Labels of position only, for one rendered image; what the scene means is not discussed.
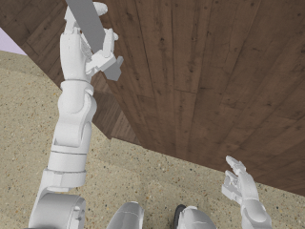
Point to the right robot hand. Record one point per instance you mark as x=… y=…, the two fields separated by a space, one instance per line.
x=240 y=185

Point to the robot left thigh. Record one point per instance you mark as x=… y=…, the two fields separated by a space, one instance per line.
x=129 y=216

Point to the left robot upper arm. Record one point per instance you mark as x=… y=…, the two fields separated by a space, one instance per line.
x=59 y=211

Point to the wardrobe door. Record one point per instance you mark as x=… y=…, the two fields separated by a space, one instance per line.
x=206 y=79

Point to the robot thigh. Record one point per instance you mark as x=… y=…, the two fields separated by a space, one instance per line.
x=195 y=219
x=129 y=216

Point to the right robot forearm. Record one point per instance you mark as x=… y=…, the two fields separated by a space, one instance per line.
x=254 y=215

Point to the left robot forearm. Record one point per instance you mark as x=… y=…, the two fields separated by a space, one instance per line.
x=71 y=140

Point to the robot right thigh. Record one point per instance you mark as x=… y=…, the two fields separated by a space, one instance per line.
x=195 y=219

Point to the left robot hand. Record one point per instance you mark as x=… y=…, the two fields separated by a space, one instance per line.
x=75 y=49

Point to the handle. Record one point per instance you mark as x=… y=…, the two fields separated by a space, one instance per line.
x=89 y=23

